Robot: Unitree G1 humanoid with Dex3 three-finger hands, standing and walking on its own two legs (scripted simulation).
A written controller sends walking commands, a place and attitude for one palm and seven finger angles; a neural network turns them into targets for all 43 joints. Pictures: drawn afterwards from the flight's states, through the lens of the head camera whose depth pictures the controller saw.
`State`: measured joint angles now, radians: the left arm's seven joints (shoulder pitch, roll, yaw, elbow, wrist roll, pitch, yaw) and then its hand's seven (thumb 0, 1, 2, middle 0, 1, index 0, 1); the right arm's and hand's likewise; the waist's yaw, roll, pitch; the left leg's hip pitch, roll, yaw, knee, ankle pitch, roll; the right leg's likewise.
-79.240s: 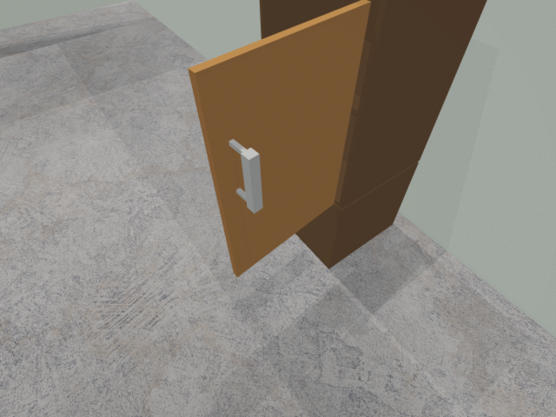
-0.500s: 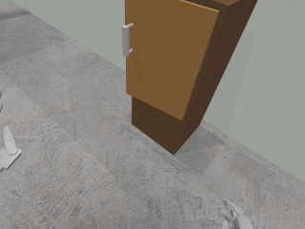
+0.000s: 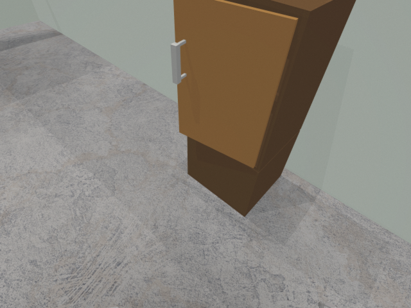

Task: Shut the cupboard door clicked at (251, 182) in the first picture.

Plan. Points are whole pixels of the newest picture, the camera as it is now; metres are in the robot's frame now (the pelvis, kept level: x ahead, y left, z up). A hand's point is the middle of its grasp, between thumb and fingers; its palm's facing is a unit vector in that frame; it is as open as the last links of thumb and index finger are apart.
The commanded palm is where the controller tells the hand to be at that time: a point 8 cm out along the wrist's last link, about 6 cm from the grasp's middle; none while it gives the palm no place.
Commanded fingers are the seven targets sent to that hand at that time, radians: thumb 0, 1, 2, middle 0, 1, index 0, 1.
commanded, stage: let the arm hang, fingers relaxed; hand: left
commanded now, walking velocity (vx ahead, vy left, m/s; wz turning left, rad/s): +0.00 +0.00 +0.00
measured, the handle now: (179, 62) +0.89 +0.13 +0.05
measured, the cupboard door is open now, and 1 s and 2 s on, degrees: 9 9 9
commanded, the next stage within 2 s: look to check the result in 0.84 s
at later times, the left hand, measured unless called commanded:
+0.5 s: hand out of the picture -0.04 +0.19 -0.15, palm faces +0.02 -0.97 -0.24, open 7.4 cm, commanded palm none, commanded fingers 0.00 0.90 0.90 -0.20 -0.30 -0.20 -0.30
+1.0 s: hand out of the picture -0.04 +0.14 -0.16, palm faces +0.03 -0.99 -0.15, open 7.4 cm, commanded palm none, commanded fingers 0.00 0.90 0.90 -0.20 -0.30 -0.20 -0.30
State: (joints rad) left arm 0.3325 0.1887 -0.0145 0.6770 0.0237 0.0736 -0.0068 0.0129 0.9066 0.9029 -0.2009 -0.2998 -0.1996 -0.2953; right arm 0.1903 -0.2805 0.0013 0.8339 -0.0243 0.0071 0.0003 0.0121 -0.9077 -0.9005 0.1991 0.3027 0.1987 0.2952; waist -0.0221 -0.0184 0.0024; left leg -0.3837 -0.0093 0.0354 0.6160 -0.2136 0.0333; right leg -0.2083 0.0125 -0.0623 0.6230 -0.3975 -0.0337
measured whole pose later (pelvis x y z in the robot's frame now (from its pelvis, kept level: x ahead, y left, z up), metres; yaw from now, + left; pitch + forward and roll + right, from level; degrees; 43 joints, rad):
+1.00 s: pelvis +0.01 -0.01 +0.02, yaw -1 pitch -2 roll +0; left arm 0.37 0.11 0.00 1.15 0.01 0.00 0.03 0.00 0.91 0.90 -0.20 -0.30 -0.20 -0.30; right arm 0.33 -0.11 0.00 1.13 -0.01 0.02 -0.04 0.01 -0.91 -0.90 0.20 0.30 0.20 0.29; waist -0.01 0.00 0.02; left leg -0.26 0.01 0.04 0.42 -0.13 0.01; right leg -0.09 0.04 -0.05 0.41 -0.30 -0.05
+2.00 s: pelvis +0.02 +0.00 +0.00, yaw +13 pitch -1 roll -1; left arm 0.20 0.21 0.08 0.96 0.03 0.06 0.02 0.01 0.91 0.90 -0.20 -0.30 -0.20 -0.30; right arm 0.22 -0.19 -0.04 0.97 -0.03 0.03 -0.02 0.01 -0.91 -0.90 0.20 0.30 0.20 0.29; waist -0.02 -0.02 0.11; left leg -0.35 -0.03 0.04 0.60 -0.24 0.06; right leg -0.41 -0.05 -0.05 1.11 -0.48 0.02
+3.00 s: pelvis +0.05 -0.08 +0.00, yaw +51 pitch +0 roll +1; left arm 0.19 0.24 0.07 0.82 0.03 0.02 0.00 0.01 0.91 0.90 -0.20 -0.30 -0.20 -0.30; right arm 0.18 -0.23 -0.07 0.89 -0.02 0.07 0.01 0.01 -0.90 -0.90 0.20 0.30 0.20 0.30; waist 0.00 0.02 0.06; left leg -0.40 -0.03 -0.12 0.73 -0.39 -0.02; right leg -0.34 -0.05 -0.04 0.63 -0.33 0.02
